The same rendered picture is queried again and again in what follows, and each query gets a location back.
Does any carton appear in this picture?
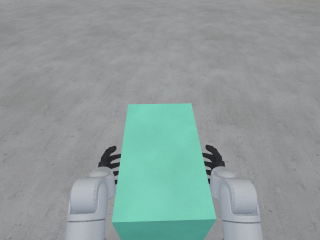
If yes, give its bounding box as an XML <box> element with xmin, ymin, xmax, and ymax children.
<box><xmin>112</xmin><ymin>103</ymin><xmax>217</xmax><ymax>240</ymax></box>

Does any robot right forearm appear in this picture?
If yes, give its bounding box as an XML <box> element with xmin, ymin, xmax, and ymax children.
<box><xmin>210</xmin><ymin>166</ymin><xmax>263</xmax><ymax>240</ymax></box>

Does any left robot hand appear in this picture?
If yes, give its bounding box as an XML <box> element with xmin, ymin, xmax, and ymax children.
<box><xmin>98</xmin><ymin>146</ymin><xmax>121</xmax><ymax>185</ymax></box>

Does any right robot hand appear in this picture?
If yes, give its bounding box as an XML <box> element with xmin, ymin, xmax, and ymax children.
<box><xmin>202</xmin><ymin>145</ymin><xmax>225</xmax><ymax>184</ymax></box>

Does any robot left forearm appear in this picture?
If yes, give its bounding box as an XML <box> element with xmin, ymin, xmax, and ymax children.
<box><xmin>65</xmin><ymin>166</ymin><xmax>116</xmax><ymax>240</ymax></box>

